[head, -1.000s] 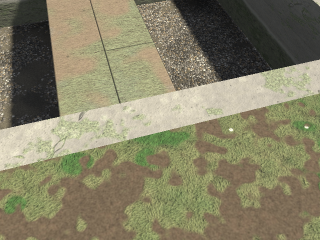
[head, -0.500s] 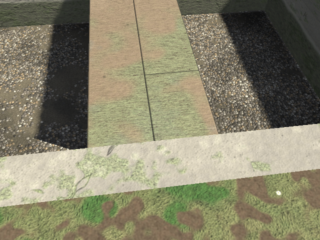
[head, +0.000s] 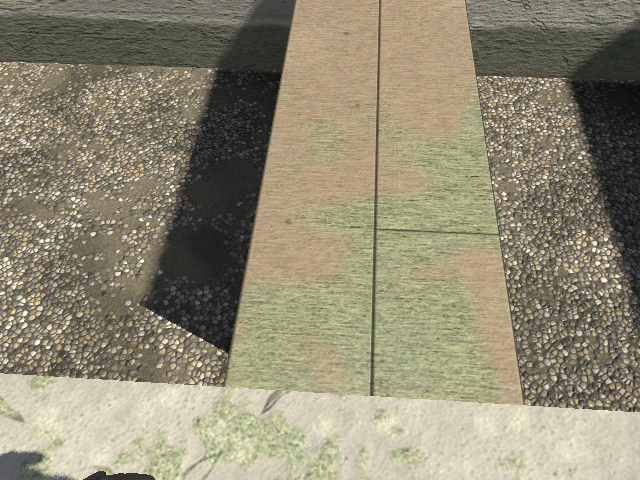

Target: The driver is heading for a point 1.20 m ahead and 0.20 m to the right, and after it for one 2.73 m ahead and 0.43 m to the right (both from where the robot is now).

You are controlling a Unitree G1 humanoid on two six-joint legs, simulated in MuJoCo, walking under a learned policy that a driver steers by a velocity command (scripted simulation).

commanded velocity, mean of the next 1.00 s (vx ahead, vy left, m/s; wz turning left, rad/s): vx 0.50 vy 0.00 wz -0.24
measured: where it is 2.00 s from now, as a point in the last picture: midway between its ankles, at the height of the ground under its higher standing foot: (390, 292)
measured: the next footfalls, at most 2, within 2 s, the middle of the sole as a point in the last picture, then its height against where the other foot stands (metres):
left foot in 0.44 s outside the picture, level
right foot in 0.98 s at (388, 440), level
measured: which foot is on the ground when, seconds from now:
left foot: up 0.00-0.42, down 0.44-1.00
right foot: down 0.00-0.44, up 0.46-0.96, down 0.98-1.00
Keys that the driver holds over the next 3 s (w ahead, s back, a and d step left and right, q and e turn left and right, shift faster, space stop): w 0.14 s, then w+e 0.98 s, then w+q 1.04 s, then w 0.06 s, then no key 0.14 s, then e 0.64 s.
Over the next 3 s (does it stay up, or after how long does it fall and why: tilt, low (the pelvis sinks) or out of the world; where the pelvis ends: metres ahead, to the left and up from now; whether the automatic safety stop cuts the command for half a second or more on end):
stays up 1.13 -0.21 0.01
